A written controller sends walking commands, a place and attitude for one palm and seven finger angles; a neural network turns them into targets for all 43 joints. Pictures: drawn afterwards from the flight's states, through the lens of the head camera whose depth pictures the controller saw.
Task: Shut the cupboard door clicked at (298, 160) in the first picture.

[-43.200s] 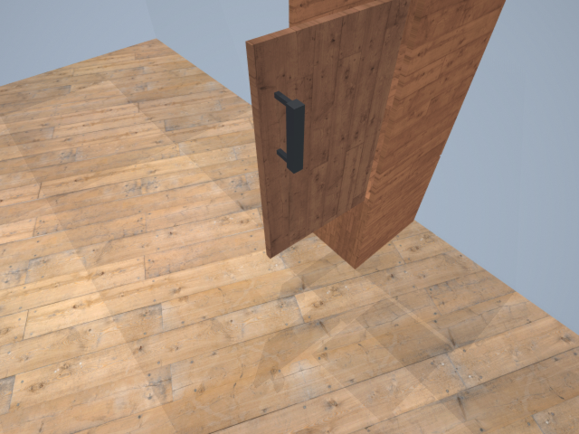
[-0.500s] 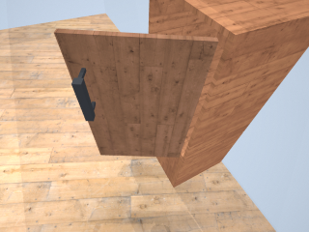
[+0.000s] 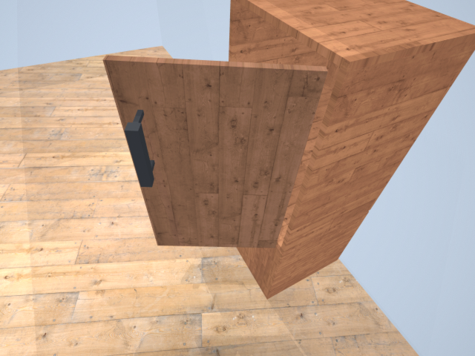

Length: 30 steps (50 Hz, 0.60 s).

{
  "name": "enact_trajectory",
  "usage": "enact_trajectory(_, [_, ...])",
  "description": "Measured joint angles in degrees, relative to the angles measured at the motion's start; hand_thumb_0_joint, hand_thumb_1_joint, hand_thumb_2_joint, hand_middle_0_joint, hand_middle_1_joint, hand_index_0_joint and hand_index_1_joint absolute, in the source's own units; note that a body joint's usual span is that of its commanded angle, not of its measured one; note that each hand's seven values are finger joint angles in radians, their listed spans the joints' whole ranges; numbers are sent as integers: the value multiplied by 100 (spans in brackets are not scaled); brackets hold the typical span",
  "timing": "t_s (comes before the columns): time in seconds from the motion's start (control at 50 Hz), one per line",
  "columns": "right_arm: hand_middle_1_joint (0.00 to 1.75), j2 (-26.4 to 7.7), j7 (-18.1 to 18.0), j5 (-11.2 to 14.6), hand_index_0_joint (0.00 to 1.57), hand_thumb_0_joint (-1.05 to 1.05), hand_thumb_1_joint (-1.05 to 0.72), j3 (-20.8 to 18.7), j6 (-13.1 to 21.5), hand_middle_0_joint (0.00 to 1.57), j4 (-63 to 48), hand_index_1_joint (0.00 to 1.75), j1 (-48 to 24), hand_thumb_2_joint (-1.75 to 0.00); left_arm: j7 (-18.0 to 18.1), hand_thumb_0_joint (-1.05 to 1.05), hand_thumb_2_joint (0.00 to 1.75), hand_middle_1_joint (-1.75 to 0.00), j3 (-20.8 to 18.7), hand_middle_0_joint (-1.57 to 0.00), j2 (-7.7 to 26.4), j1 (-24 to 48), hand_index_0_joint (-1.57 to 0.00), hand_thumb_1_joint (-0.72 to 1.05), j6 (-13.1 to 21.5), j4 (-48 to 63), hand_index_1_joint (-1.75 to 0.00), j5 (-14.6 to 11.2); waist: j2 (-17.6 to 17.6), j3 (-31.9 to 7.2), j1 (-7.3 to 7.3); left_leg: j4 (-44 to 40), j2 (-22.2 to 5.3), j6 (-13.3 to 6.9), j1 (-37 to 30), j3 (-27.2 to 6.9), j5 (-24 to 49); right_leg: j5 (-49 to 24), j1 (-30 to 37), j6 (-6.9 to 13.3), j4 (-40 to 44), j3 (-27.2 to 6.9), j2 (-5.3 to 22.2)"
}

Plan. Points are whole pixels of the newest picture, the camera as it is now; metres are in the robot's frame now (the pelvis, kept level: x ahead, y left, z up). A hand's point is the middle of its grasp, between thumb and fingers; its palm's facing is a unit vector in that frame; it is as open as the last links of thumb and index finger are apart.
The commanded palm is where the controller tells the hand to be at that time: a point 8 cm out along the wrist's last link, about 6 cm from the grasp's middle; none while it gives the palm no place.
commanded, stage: come to a stop and stand still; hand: left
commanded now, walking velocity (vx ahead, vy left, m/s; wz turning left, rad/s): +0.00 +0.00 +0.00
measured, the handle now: (143, 149) +0.46 +0.22 +0.09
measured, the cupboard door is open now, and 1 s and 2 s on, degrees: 62 62 62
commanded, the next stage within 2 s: look again from close up in 0.42 s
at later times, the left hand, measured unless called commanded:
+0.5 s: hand out of the picture -0.04 +0.20 -0.17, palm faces -0.01 -0.98 -0.20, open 7.3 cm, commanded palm none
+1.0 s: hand out of the picture -0.01 +0.17 -0.17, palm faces -0.02 -0.98 -0.19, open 7.3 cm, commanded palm none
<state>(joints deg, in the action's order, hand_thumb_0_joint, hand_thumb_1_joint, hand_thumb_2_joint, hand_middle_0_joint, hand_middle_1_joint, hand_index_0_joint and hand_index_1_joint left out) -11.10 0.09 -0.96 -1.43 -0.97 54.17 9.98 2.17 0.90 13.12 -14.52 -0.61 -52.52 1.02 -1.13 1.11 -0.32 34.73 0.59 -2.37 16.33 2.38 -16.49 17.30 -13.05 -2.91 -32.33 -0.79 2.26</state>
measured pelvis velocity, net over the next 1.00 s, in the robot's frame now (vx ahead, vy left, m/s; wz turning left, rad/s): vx -0.02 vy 0.00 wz -0.01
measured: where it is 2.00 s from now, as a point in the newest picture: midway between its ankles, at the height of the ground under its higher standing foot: outside the picture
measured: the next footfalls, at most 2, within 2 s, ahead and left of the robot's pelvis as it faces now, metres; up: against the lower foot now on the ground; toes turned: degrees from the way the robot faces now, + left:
none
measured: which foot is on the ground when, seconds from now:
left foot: down 0.00-1.00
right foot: down 0.00-1.00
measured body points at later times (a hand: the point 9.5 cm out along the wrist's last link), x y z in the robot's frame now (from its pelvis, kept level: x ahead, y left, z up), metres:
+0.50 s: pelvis -0.02 +0.01 +0.01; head -0.01 +0.03 +0.46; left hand -0.04 +0.25 -0.15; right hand -0.01 -0.22 -0.14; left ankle +0.03 +0.09 -0.73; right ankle +0.00 -0.15 -0.73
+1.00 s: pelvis -0.02 +0.00 +0.01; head +0.00 +0.01 +0.46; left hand -0.01 +0.23 -0.15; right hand +0.01 -0.23 -0.14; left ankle +0.03 +0.09 -0.73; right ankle +0.00 -0.16 -0.73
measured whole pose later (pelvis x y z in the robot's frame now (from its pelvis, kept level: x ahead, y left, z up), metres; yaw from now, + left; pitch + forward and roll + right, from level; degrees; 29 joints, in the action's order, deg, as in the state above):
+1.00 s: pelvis -0.02 +0.00 +0.01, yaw -1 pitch -1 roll +0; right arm -9.3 -0.1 -0.3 -1.5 -0.5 63.4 12.3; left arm 2.1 0.8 9.6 -16.6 0.6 -60.8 1.1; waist -1.0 2.9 0.2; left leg 26.1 1.5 -2.6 14.8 3.5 -10.5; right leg 12.2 -12.9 -3.3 -25.9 -1.8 3.0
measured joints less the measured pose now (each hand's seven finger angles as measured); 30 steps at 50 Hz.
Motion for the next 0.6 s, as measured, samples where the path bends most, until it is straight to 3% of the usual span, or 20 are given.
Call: enact_trajectory(0.6, [30,217,1,52,20,0,-91,-27,-8,20,826,30,356,-90,-16,0,90,-30,-5,-20,-261,-464,-20,91,43,-780,-30,27,-2,197,27,-688,142,-112,-5,101,586,-531,-68,-63,563,-89,134])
